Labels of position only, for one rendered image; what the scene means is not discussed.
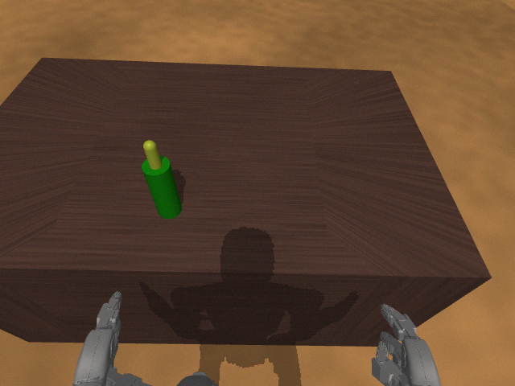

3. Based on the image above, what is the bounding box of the left robot hand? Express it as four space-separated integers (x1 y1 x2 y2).
72 291 152 386

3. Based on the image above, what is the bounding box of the bottle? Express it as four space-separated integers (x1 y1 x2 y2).
142 140 182 219

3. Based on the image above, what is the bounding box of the right robot hand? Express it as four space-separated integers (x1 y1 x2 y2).
372 304 441 386

